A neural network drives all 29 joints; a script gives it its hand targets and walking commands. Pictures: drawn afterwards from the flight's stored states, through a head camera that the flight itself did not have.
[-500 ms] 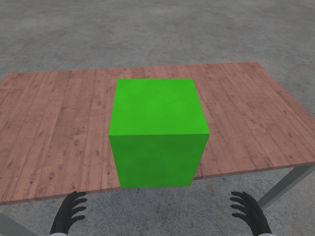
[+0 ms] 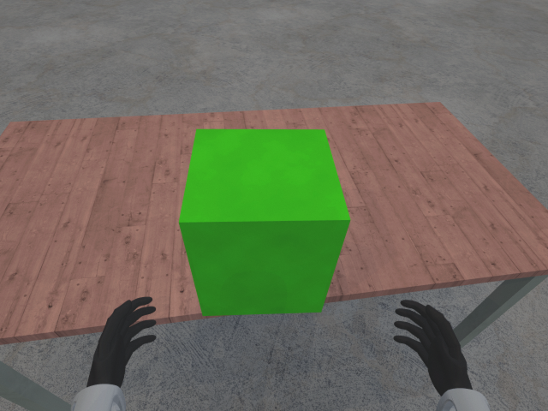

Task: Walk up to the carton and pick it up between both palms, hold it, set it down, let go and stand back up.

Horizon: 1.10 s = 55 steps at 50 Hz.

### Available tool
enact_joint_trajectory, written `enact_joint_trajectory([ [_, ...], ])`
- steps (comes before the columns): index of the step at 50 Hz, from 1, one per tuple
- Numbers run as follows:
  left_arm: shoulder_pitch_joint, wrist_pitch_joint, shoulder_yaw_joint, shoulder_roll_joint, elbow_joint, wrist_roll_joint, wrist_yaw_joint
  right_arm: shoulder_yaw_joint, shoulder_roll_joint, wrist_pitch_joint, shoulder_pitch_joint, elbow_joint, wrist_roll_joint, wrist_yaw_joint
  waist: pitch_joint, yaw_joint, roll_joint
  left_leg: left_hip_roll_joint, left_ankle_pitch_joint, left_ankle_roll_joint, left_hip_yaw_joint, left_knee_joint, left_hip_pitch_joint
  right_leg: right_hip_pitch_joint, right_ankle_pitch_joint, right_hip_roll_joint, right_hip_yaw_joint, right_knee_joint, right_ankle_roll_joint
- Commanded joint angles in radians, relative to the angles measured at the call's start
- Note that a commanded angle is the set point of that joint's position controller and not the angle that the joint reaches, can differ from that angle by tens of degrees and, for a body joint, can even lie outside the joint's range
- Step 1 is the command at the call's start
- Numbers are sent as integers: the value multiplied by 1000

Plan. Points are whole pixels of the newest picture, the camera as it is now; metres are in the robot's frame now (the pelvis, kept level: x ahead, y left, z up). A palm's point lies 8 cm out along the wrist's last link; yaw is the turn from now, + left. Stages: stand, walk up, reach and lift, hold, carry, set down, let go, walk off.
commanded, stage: reach and lift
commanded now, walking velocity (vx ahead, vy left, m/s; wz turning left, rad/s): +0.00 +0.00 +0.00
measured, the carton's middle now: (261, 225) +0.39 +0.03 +0.05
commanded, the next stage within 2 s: none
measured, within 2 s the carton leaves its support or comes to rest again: neither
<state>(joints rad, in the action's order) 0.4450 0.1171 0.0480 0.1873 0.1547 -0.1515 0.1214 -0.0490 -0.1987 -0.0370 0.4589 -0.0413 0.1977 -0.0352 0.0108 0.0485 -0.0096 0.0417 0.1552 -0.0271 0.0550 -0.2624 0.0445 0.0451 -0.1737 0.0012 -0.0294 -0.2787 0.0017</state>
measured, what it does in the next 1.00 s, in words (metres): stands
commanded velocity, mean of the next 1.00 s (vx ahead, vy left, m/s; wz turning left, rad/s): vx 0.00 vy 0.00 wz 0.00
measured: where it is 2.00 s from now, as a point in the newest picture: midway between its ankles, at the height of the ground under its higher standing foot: outside the picture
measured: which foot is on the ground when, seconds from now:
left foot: down 0.00-1.00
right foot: down 0.00-1.00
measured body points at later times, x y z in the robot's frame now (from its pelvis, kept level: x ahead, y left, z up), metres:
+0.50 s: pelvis +0.02 +0.00 +0.00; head +0.02 +0.01 +0.45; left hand +0.26 +0.21 +0.10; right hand +0.26 -0.22 +0.08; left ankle -0.01 +0.13 -0.75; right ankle -0.01 -0.12 -0.75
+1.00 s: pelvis -0.01 -0.01 +0.00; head -0.01 +0.00 +0.45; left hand +0.30 +0.20 +0.14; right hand +0.30 -0.23 +0.13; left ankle -0.01 +0.13 -0.75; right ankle -0.01 -0.12 -0.75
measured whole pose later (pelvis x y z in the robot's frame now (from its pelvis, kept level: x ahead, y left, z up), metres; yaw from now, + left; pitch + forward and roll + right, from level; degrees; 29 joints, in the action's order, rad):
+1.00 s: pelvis -0.01 -0.01 +0.00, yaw -2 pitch -1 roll +0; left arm -0.13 0.77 -0.18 0.18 0.36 -0.16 0.08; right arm -0.01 -0.38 0.42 -0.16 -0.10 0.43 0.12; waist 0.01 -0.01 -0.02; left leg 0.05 0.14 -0.04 0.06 -0.25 0.09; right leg 0.11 -0.15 0.02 -0.06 -0.29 -0.01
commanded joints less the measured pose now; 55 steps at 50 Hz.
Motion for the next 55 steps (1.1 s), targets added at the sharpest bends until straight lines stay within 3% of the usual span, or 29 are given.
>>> enact_joint_trajectory([
  [1, -133, -35, -15, 70, 169, -36, 8, -55, -104, 8, -122, -226, -11, 15, 37, 7, -60, -51, 18, 10, 8, 35, -33, 183, -87, 5, -17, 92, -23],
  [7, -206, 79, -34, 53, 238, -30, 16, -60, -145, 91, -190, -215, 30, 26, 11, 7, -25, -41, -25, -3, -2, 33, -68, 179, -59, 20, -17, 84, -28],
  [12, -260, 191, -59, 42, 400, -23, 27, -78, -201, 123, -257, -283, 80, 41, -87, -3, 29, -39, -191, -34, -6, -6, -130, 165, 75, 37, -8, 66, -31],
  [16, -271, 261, -90, 34, 461, -11, 17, -75, -240, 140, -282, -295, 119, 51, -132, -15, 47, -42, -331, -55, -13, -43, -184, 152, 199, 49, 0, 60, -30],
  [23, -308, 390, -161, 11, 430, 11, -38, -40, -285, 217, -357, -271, 178, 82, -97, -31, -3, -50, -378, -48, -22, -37, -200, 101, 317, 55, -6, 75, -13],
  [31, -425, 423, -215, 51, 503, -7, -60, -47, -306, 247, -477, -410, 179, 128, -188, -50, -56, -64, -355, -30, -13, -30, -189, 33, 467, 50, -3, 41, 22],
  [34, -489, 436, -226, 65, 494, -11, -61, -44, -302, 274, -523, -391, 181, 137, -190, -59, -42, -64, -306, -25, -12, -20, -172, 44, 453, 43, -8, 36, 26],
  [43, -733, 585, -256, 83, 364, -8, -52, -26, -309, 412, -794, -231, 227, 151, -141, -52, -23, -54, -58, 6, -1, 29, -64, 100, 202, 25, -24, 50, 12],
  [51, -940, 669, -278, 117, 372, -15, -16, -50, -377, 430, -1044, -175, 245, 149, -313, -56, -13, -47, -113, -6, 1, -14, -93, 85, 220, 50, 2, 7, 5],
  [55, -1013, 705, -285, 122, 317, -12, -13, -44, -407, 451, -1122, -71, 260, 140, -332, -70, -14, -43, -131, -9, -4, -22, -91, 80, 244, 59, 6, -3, 5],
])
